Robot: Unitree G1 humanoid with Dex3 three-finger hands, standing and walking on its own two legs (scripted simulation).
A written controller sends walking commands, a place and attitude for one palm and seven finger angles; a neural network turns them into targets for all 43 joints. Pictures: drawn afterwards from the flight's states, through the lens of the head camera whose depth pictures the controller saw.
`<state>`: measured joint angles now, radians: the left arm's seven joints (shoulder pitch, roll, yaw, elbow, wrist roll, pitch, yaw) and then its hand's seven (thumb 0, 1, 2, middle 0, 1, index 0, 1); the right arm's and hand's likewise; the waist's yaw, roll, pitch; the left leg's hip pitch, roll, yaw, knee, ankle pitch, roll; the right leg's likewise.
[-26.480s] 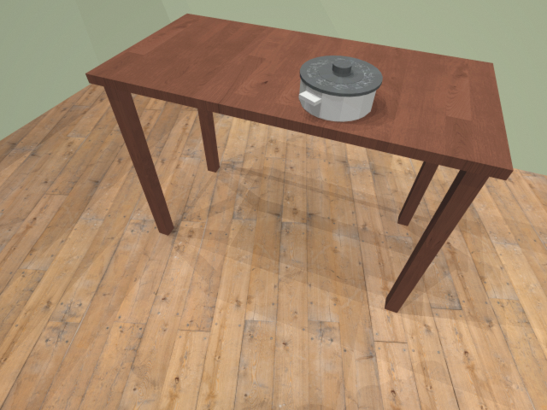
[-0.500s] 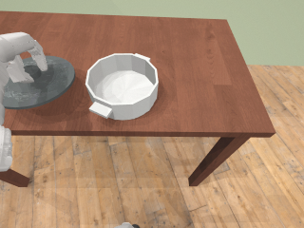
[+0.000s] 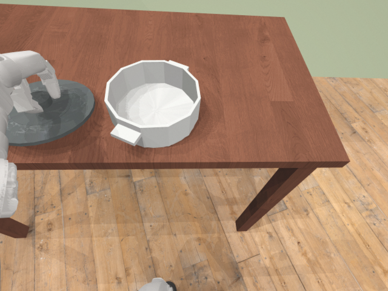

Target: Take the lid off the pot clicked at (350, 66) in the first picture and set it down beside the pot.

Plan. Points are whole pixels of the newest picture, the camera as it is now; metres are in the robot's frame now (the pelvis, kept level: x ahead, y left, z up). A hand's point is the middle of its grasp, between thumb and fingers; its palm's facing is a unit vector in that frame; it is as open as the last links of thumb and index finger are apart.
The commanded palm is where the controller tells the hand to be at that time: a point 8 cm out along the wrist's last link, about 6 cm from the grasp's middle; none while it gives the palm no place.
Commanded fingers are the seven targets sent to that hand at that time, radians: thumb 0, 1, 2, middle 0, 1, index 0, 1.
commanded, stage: lower the lid onto the table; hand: left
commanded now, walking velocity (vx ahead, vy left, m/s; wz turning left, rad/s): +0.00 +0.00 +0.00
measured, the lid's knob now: (38, 100) +0.49 +0.31 +0.08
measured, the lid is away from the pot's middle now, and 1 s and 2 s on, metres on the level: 0.24 0.24 0.24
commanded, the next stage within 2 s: open the fingers wide in 0.44 s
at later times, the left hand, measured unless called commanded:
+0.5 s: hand (32, 99) +0.47 +0.31 +0.10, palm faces -0.48 -0.16 -0.86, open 7.5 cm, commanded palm +0.51 +0.31 +0.16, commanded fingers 0.00 0.61 1.03 -0.83 -1.07 -0.87 -1.04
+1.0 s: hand (31, 110) +0.45 +0.30 +0.10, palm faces -0.44 -0.10 -0.89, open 7.5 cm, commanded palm +0.48 +0.31 +0.16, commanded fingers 0.00 0.24 0.80 -0.54 -0.94 -0.56 -0.93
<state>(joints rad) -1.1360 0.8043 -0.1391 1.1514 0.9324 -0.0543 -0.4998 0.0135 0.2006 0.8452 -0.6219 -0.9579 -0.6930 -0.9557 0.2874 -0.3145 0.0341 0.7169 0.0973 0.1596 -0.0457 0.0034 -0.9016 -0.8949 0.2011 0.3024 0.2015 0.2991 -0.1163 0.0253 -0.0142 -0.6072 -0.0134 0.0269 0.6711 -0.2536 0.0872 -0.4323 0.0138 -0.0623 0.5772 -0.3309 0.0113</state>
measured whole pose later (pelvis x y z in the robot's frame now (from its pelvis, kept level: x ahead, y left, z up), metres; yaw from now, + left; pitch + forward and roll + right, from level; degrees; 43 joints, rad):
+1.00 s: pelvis -0.01 -0.01 +0.00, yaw +0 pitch +11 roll -3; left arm -0.98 0.81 -0.07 1.06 0.94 -0.13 -0.40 0.01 0.25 0.80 -0.58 -0.97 -0.63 -0.98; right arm 0.28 -0.31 0.03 0.68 0.10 0.21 -0.06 0.00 -0.90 -0.89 0.20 0.30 0.20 0.30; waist -0.10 0.03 -0.04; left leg -0.64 0.00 0.03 0.70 -0.26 0.08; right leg -0.48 0.02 -0.06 0.62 -0.34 0.00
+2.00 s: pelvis +0.01 -0.01 +0.00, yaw -1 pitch +11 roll -3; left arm -0.99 0.81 -0.05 1.04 0.93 -0.10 -0.41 0.00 -0.03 0.70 -0.39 -0.82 -0.39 -0.82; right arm 0.27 -0.31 0.02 0.68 0.10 0.24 -0.05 0.00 -0.90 -0.89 0.20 0.30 0.20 0.30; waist -0.10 0.04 -0.04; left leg -0.60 0.00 0.03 0.67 -0.26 0.07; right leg -0.44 0.03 -0.05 0.59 -0.35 0.00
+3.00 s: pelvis +0.01 -0.01 +0.01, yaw +1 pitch +9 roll -2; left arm -1.21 0.85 -0.13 1.02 0.92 0.00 -0.53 0.00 -0.03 0.70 -0.39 -0.82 -0.39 -0.82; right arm 0.23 -0.31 0.04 0.68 0.10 0.25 -0.03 0.00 -0.90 -0.90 0.20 0.30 0.20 0.30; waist -0.09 0.04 -0.03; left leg -0.50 -0.03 0.02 0.57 -0.22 0.07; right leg -0.33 0.01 -0.06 0.49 -0.31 0.00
